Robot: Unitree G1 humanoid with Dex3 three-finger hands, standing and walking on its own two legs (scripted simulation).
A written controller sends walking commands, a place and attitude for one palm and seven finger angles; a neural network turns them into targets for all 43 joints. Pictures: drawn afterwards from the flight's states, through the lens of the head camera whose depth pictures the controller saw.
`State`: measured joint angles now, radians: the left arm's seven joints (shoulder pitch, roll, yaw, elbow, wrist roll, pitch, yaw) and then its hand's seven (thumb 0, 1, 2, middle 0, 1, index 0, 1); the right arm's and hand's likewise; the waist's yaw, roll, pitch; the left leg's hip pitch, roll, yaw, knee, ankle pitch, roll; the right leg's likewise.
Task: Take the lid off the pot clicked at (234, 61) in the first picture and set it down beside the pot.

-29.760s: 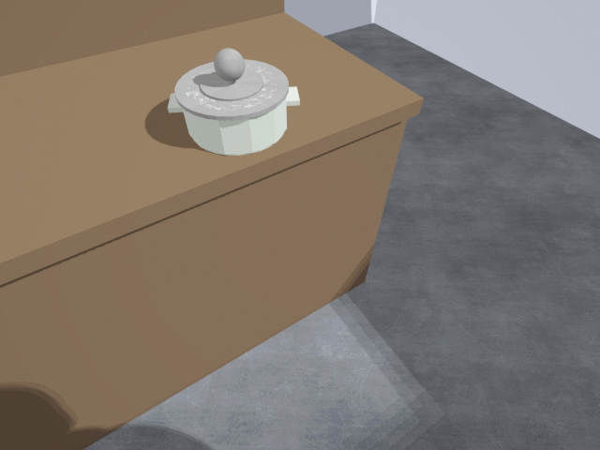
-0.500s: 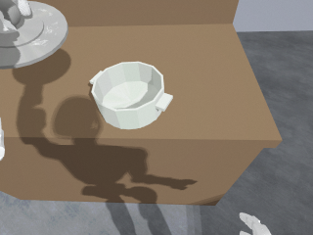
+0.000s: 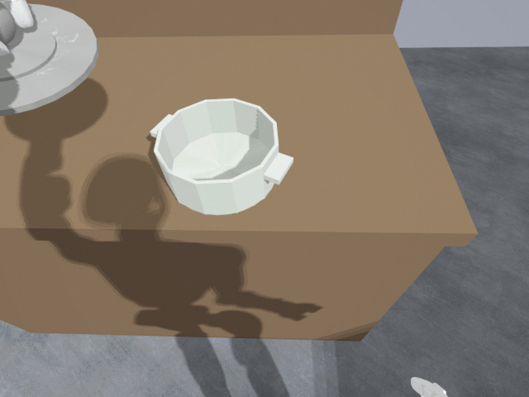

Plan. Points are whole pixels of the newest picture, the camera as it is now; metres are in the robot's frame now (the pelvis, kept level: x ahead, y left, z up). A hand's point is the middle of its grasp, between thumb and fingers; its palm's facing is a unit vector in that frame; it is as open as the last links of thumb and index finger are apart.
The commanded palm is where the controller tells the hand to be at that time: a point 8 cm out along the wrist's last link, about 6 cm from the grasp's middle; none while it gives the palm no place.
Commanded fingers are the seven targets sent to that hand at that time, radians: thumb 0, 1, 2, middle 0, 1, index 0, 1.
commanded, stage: lower the lid onto the table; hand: left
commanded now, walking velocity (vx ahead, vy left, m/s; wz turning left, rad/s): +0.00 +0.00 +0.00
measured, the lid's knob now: out of the picture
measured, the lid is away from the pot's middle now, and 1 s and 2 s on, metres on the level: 0.24 0.23 0.23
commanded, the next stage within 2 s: none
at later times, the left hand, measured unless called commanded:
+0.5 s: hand (7, 47) +0.45 +0.30 +0.29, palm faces -0.14 -0.07 -0.99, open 7.8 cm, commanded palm +0.43 +0.30 +0.35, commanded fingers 0.00 0.48 1.19 -0.89 -0.89 -0.94 -0.92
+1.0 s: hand (27, 83) +0.45 +0.30 +0.25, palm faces -0.24 -0.10 -0.97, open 7.8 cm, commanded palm +0.44 +0.30 +0.32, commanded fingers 0.00 0.48 1.19 -0.89 -0.89 -0.94 -0.92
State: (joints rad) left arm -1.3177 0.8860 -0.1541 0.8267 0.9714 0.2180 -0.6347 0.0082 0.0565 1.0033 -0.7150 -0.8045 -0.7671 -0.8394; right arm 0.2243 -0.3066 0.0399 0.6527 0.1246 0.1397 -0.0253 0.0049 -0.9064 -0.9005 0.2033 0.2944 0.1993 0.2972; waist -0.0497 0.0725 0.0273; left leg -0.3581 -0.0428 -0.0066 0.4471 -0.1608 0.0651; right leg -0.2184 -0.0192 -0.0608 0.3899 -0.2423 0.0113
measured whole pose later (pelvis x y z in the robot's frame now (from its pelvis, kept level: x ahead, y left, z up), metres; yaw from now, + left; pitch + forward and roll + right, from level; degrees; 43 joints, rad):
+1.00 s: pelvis +0.00 -0.01 +0.00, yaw +0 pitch +4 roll -2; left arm -1.12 0.85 -0.10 0.83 0.93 0.17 -0.60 0.01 0.06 1.00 -0.71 -0.80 -0.76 -0.84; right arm 0.22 -0.31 0.03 0.63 0.13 0.15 -0.02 0.00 -0.91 -0.90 0.20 0.29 0.20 0.30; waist -0.07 0.07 0.02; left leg -0.36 -0.03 -0.01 0.47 -0.18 0.06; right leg -0.22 0.00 -0.06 0.41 -0.25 0.01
